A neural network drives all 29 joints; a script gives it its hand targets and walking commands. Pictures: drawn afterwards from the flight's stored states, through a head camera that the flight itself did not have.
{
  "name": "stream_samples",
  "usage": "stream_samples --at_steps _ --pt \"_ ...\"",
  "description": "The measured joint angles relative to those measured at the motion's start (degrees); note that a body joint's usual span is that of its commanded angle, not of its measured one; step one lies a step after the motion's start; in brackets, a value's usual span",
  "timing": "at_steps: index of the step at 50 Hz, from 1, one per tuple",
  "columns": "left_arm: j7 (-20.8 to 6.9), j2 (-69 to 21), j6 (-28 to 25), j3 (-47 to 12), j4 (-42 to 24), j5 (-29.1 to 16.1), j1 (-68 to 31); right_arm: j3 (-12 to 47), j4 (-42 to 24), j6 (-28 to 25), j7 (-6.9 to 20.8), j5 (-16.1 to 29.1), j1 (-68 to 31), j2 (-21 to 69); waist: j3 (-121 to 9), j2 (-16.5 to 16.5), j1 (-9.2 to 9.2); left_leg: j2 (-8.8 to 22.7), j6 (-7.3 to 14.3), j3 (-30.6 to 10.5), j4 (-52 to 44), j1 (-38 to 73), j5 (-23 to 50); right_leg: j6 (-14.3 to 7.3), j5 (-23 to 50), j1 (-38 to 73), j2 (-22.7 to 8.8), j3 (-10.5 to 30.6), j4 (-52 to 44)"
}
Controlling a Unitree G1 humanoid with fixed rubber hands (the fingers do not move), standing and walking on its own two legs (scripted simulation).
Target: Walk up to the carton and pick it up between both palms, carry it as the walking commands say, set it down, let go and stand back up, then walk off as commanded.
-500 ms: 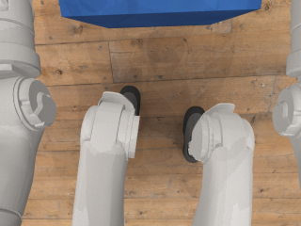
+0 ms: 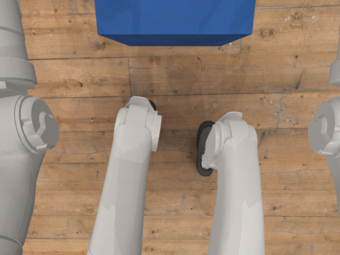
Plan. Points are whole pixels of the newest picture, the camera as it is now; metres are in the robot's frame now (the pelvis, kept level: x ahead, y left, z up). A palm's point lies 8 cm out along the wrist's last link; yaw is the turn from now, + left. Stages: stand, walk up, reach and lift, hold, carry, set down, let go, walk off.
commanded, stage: set down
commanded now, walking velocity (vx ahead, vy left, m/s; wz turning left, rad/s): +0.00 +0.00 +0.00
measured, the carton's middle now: out of the picture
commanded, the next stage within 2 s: let go in 0.56 s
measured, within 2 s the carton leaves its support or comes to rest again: neither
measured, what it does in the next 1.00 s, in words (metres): rises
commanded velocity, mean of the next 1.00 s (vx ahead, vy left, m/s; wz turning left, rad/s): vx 0.00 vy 0.00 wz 0.00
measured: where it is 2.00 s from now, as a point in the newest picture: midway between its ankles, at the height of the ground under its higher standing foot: (174, 147)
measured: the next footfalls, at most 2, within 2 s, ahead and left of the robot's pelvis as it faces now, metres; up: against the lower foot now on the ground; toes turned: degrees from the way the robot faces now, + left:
none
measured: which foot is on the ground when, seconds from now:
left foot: down 0.00-1.00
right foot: down 0.00-1.00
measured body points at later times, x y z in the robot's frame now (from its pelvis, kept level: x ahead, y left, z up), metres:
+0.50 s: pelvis +0.00 +0.00 +0.13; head +0.35 +0.04 +0.39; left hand +0.55 +0.31 +0.04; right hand +0.62 -0.15 +0.05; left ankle +0.14 +0.14 -0.45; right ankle +0.09 -0.10 -0.45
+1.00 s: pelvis +0.03 +0.01 +0.20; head +0.34 +0.04 +0.52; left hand +0.44 +0.31 +0.08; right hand +0.49 -0.19 +0.09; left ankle +0.14 +0.14 -0.45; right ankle +0.09 -0.10 -0.45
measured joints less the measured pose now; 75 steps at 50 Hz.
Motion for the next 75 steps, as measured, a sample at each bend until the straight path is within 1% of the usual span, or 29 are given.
stream_samples --at_steps 2,6,11,17,24,26,29,30,34,36,37,39,40,43,44,47,50,52,54,57,60,65,69,75 --pt "-0.2 0.1 0.3 0.0 -0.3 0.0 0.7 0.0 -0.8 0.4 0.0 0.0 0.8 0.0 0.0 -0.3 -0.21 0.0 0.0 0.0 -1.6 1.7 0.1 0.0 0.2 1.7 -0.1 0.1 -1.6" --pt "-0.3 0.3 2.0 0.0 -3.6 -0.2 3.0 -0.5 -3.9 1.7 0.0 0.0 2.8 0.0 0.0 -1.1 -0.71 0.0 0.0 0.0 -5.2 5.3 0.6 0.0 0.8 5.2 -0.2 0.3 -5.3" --pt "-0.3 0.5 3.8 0.0 -5.3 -0.2 3.2 -0.6 -4.0 3.2 0.0 0.0 2.8 0.0 0.0 -1.2 -0.74 0.0 0.2 0.0 -11.4 9.8 2.4 -0.1 2.9 9.6 -0.4 0.6 -11.6" --pt "-0.4 1.3 4.0 0.0 -5.5 -0.3 3.2 -0.8 -4.1 3.5 0.0 0.0 2.8 0.0 0.0 -1.2 -0.73 0.2 0.5 0.0 -18.5 15.3 4.9 -0.1 5.6 14.9 -0.6 0.9 -18.8" --pt "-1.0 1.3 3.9 -0.5 -5.5 -0.6 3.2 -0.9 -4.0 3.6 1.0 0.0 2.8 0.0 0.0 -1.1 -0.74 0.3 0.5 0.0 -27.1 21.5 8.3 -0.1 9.2 20.7 -0.7 1.4 -27.1" --pt "-1.3 1.3 3.6 -0.5 -4.3 -0.6 3.2 -1.0 -3.0 3.4 1.3 0.0 2.8 0.0 -0.3 -1.1 -0.74 0.4 0.6 0.0 -29.5 23.0 9.2 -0.1 10.2 22.1 -0.7 1.5 -29.5" --pt "-2.4 1.3 2.7 -0.5 0.5 -0.6 3.2 -1.2 1.4 2.8 2.4 0.0 2.8 0.0 -2.9 -1.1 -0.74 0.6 0.6 0.0 -32.6 23.3 10.5 -0.1 11.5 22.2 -0.7 1.6 -32.6" --pt "-2.6 1.3 2.4 -0.5 1.2 -0.6 3.4 -1.4 2.1 2.6 2.7 0.0 3.0 0.0 -3.3 -1.1 -0.74 0.6 0.6 0.0 -33.6 23.6 10.8 -0.1 11.9 22.5 -0.7 1.7 -33.5" --pt "-3.8 1.3 0.1 -0.5 1.5 -0.3 4.5 -2.1 2.3 0.6 2.9 0.0 3.6 0.0 -3.8 -1.1 -0.75 0.8 0.7 0.0 -36.3 24.7 11.6 -0.1 12.7 23.5 -0.7 1.8 -36.3" --pt "-4.4 1.3 -1.1 -0.5 1.5 0.6 6.0 -2.3 2.3 -0.5 2.9 0.0 5.1 0.0 -3.4 -1.1 -0.79 0.8 0.8 0.0 -37.4 26.0 11.6 -0.1 12.8 24.8 -0.7 1.8 -37.4" --pt "-4.9 1.3 -1.6 -0.5 1.2 1.0 7.9 -2.3 2.1 -0.8 2.9 0.0 6.9 0.2 -3.3 -1.1 -0.83 0.8 0.8 0.0 -37.9 26.9 11.6 -0.1 12.8 25.8 -0.7 1.8 -38.0" --pt "-5.8 1.3 -2.3 -1.1 -2.0 1.4 13.5 -2.3 -1.0 -1.1 2.6 0.0 12.3 0.7 -1.8 -1.1 -0.95 0.9 1.0 0.0 -39.2 30.0 11.3 -0.1 12.8 28.9 -0.7 1.9 -39.5" --pt "-6.3 1.3 -2.6 -1.6 -4.0 1.4 16.5 -2.1 -3.4 -1.2 2.1 0.0 15.4 1.0 -0.9 -1.1 -0.97 0.9 1.1 0.0 -39.7 31.6 11.3 0.0 12.8 30.7 -0.8 1.9 -40.2" --pt "-7.2 1.3 -2.8 -4.0 -14.1 1.4 27.6 -0.8 -13.4 -1.2 0.5 0.0 26.4 2.1 0.4 -1.2 -1.14 0.9 1.3 0.0 -41.3 35.9 10.9 0.1 12.6 35.1 -0.8 2.1 -42.1" --pt "-7.5 1.3 -2.6 -4.9 -15.7 1.3 30.3 -0.2 -15.3 -1.0 0.1 0.0 29.5 2.4 0.2 -1.2 -1.15 0.9 1.4 0.0 -41.8 37.1 10.7 0.1 12.5 36.4 -0.8 2.1 -42.7" --pt "-8.2 1.3 -2.0 -7.2 -18.6 1.3 36.2 0.8 -20.2 -0.8 -0.3 0.0 37.1 3.5 0.0 -1.2 -1.19 0.9 1.5 0.0 -43.3 41.3 10.7 0.2 12.6 40.7 -0.9 2.2 -44.5" --pt "-8.7 1.1 -3.1 -8.9 -19.8 1.3 42.7 1.2 -22.5 -1.7 -0.3 0.0 44.1 5.4 -0.6 -1.2 -1.50 0.9 1.6 0.0 -45.0 46.4 10.6 0.2 12.6 46.0 -1.0 2.3 -46.5" --pt "-8.7 0.1 -4.3 -9.3 -20.3 1.6 48.0 1.2 -22.6 -3.2 -0.3 0.0 49.8 6.6 -3.0 -1.2 -1.50 0.9 1.6 0.0 -46.3 49.0 10.7 0.2 12.7 48.6 -1.1 2.3 -48.0" --pt "-8.7 -1.9 -5.7 -9.4 -20.4 2.1 54.5 1.3 -22.6 -4.6 -0.1 0.0 57.0 8.2 -8.8 -1.2 -1.47 0.9 1.6 0.0 -47.9 49.7 10.8 0.2 12.9 49.4 -1.2 2.4 -49.8" --pt "-8.7 -5.5 -7.8 -9.8 -18.6 2.9 64.1 1.7 -19.8 -7.4 1.4 0.0 66.6 10.5 -20.3 -1.0 -1.44 0.9 1.7 0.0 -50.8 50.5 11.0 0.2 13.3 50.2 -1.4 2.5 -52.8" --pt "-8.9 -7.5 -9.1 -11.2 -16.0 3.0 68.8 1.5 -15.9 -9.2 2.7 -0.7 69.7 11.6 -26.7 -0.5 -1.52 0.9 1.7 0.0 -53.0 53.2 11.0 0.2 13.3 52.9 -1.5 2.6 -55.0" --pt "-9.1 -10.1 -11.3 -13.0 -15.8 3.5 74.4 2.5 -13.3 -12.5 4.2 -2.8 72.5 14.3 -28.9 -0.2 -2.38 0.9 1.5 0.0 -57.0 60.2 11.5 0.0 13.4 59.6 -1.7 2.6 -58.3" --pt "-9.1 -12.4 -12.6 -13.1 -15.8 5.1 79.9 2.6 -12.8 -14.3 4.4 -5.0 79.7 16.5 -28.9 -0.5 -2.57 0.9 1.0 0.0 -61.3 66.9 12.0 -0.5 13.7 65.8 -1.9 2.7 -61.8" --pt "-9.1 -12.9 -15.6 -13.8 -16.9 5.7 92.0 3.5 -16.6 -17.8 4.4 -5.3 93.2 16.8 -28.9 -0.8 -3.91 0.9 0.5 0.0 -68.3 76.7 12.7 -1.6 13.7 74.7 -2.3 2.9 -67.0"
